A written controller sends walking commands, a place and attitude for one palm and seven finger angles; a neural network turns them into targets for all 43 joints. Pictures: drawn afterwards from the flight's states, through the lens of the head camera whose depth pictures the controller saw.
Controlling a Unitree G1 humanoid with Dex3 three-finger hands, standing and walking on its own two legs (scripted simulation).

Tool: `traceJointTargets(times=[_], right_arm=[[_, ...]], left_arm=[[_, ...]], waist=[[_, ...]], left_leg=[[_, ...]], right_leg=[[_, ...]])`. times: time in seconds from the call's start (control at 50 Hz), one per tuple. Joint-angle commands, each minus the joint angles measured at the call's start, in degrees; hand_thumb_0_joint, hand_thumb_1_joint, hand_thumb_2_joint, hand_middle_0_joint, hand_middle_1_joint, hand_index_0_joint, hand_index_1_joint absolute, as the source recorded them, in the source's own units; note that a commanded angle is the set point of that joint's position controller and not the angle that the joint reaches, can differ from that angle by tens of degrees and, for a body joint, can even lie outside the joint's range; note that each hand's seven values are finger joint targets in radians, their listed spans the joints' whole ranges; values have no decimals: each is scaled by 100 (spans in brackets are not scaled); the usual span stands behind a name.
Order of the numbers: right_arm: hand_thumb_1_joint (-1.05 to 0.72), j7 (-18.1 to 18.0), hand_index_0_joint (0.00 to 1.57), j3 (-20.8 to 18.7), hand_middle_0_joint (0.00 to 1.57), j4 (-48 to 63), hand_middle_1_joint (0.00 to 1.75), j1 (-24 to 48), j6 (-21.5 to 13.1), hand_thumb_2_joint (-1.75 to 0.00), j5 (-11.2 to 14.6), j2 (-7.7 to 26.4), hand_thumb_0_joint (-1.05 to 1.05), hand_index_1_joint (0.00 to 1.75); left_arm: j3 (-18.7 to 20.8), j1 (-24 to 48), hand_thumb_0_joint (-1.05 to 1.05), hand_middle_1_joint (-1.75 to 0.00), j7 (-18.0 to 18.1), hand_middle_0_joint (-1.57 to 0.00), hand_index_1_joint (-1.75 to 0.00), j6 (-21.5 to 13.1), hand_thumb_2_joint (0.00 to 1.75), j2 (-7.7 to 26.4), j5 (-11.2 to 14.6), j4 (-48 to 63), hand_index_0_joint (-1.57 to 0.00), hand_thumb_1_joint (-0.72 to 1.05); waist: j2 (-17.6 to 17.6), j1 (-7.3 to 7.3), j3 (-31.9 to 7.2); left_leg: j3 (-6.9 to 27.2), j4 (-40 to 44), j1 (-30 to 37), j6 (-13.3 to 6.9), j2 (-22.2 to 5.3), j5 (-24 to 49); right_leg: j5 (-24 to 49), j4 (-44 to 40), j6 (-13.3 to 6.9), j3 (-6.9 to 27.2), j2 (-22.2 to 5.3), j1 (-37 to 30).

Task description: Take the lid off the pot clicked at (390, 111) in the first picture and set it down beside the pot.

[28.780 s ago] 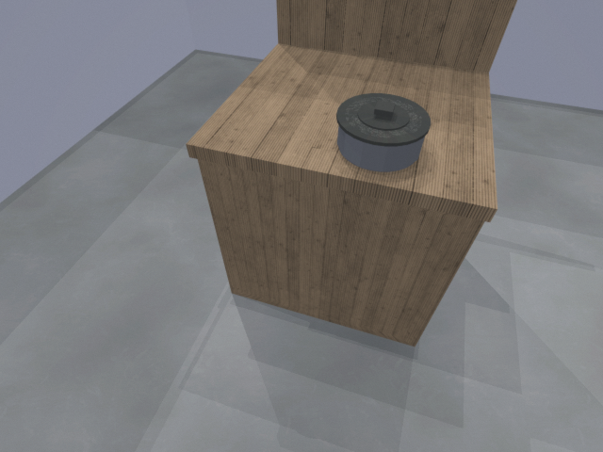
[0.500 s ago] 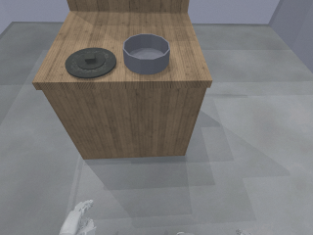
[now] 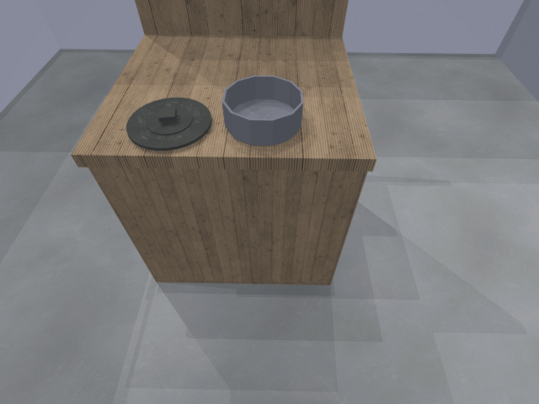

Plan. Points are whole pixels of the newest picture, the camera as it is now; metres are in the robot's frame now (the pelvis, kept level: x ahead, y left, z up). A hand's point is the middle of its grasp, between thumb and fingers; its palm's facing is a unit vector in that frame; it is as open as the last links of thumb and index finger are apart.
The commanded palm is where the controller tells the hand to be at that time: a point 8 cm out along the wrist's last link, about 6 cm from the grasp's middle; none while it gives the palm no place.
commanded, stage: stop stepping back and stand still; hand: left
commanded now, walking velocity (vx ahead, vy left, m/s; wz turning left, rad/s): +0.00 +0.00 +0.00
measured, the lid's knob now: (167, 114) +0.74 +0.29 -0.01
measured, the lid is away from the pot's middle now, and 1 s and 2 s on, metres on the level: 0.24 0.24 0.24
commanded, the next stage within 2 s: let the arm hang, fingers relaxed in 0.30 s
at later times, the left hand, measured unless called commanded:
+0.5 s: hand out of the picture +0.03 +0.18 -0.18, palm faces +0.03 -0.98 -0.19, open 7.3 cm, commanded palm none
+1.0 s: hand out of the picture +0.03 +0.18 -0.18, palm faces +0.02 -0.98 -0.19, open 7.3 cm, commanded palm none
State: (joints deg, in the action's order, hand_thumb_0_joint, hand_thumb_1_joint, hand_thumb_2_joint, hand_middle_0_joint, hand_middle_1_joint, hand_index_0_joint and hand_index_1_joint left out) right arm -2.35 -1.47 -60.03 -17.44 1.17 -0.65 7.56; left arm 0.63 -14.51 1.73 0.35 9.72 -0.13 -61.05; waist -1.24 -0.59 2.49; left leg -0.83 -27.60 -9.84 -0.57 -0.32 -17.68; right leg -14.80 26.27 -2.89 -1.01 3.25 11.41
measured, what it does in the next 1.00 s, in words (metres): stands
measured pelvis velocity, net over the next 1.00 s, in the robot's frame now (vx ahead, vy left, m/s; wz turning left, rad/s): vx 0.02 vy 0.01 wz -0.02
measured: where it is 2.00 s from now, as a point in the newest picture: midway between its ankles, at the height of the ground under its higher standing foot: outside the picture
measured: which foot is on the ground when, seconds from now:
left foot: down 0.00-1.00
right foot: down 0.00-1.00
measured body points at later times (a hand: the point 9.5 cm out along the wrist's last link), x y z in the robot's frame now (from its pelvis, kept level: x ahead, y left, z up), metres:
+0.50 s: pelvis +0.01 +0.00 +0.00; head +0.03 +0.00 +0.45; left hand +0.03 +0.23 -0.16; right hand -0.01 -0.21 -0.16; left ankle -0.03 +0.11 -0.74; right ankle -0.01 -0.09 -0.74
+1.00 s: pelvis +0.02 +0.01 +0.00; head +0.04 +0.02 +0.45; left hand +0.03 +0.24 -0.16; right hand +0.00 -0.19 -0.16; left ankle -0.03 +0.11 -0.74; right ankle -0.01 -0.09 -0.74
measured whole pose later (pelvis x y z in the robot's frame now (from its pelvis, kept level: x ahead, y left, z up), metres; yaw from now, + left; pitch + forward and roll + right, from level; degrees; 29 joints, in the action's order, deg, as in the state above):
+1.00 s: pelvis +0.02 +0.01 +0.00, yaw -1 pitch +0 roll -1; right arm -3.2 -1.1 -63.5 -17.7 0.0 -0.6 5.7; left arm 1.3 -14.8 2.4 0.0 8.3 -0.2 -64.1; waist 0.0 -0.7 2.8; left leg -2.3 -25.3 -6.3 -1.7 0.5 -18.5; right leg -15.8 25.1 -1.7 0.5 2.5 8.8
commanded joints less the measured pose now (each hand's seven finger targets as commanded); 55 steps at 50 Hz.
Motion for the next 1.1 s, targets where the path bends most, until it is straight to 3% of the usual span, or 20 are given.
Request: traceJointTargets(times=[0.0,0.1,0.14,0.42,0.52,0.62,0.68,0.9,1.08], right_arm=[[-90,-2,20,-106,20,33,30,-482,-105,-90,32,437,0,30],[-90,-26,20,-96,20,-59,30,-427,-123,-90,24,408,0,30],[-90,-33,20,-93,20,-78,30,-421,-131,-90,18,424,0,30],[-90,-65,20,-83,20,-180,30,-490,-134,-90,22,403,0,30],[-90,-72,20,-87,20,-213,30,-545,-157,-90,23,383,0,30],[-90,-75,20,-77,20,-253,30,-555,-154,-90,19,347,0,30],[-90,-85,20,-78,20,-260,30,-572,-173,-90,17,365,0,30],[-90,-97,20,-83,20,-274,30,-572,-180,-90,24,329,0,30],[-90,-107,20,-69,20,-291,30,-572,-195,-90,20,362,0,30]], left_arm=[[93,-167,0,-30,93,-20,-30,-120,90,512,-8,121,-20,90],[116,-195,0,-30,96,-20,-30,-117,90,445,-8,18,-20,90],[130,-220,0,-30,87,-20,-30,-124,90,456,2,1,-20,90],[119,-215,0,-30,91,-20,-30,-110,90,364,11,-65,-20,90],[128,-265,0,-30,98,-20,-30,-126,90,338,11,-82,-20,90],[117,-255,0,-30,95,-20,-30,-103,90,299,7,-85,-20,90],[117,-316,0,-30,96,-20,-30,-119,90,269,13,-118,-20,90],[116,-355,0,-30,105,-20,-30,-110,90,222,-4,-140,-20,90],[119,-400,0,-30,102,-20,-30,-115,90,215,7,-154,-20,90]], waist=[[384,-70,89],[51,-44,150],[-36,-37,8],[56,-37,114],[92,-43,-45],[-18,-38,191],[67,-38,11],[9,-51,155],[29,-45,57]], left_leg=[[242,356,-144,-193,-429,991],[253,411,-68,-201,-487,1096],[240,384,-29,-203,-489,1163],[306,505,13,-222,-545,1231],[291,487,146,-229,-559,1456],[359,601,64,-259,-593,1337],[341,557,178,-260,-586,1505],[337,599,271,-281,-599,1663],[316,572,384,-289,-603,1882]], right_leg=[[1520,-576,17,793,-812,-168],[1501,-546,5,733,-778,-153],[1649,-546,10,754,-801,-288],[1557,-535,1,653,-753,-276],[1769,-473,-1,619,-760,-359],[1435,-474,-5,580,-713,-194],[1599,-453,-7,589,-731,-292],[1579,-398,5,545,-720,-120],[1747,-361,12,547,-734,-187]])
